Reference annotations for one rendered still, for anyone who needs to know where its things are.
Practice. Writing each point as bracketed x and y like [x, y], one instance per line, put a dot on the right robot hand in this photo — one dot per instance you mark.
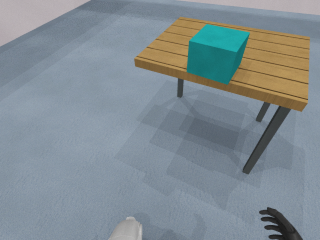
[283, 225]

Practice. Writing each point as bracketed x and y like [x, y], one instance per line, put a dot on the left robot shin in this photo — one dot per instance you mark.
[130, 218]

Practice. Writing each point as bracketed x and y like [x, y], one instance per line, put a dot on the carton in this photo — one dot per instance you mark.
[216, 52]

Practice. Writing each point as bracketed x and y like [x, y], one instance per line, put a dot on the table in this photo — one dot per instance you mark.
[274, 69]

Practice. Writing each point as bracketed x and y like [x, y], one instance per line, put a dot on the left robot thigh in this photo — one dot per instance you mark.
[128, 229]

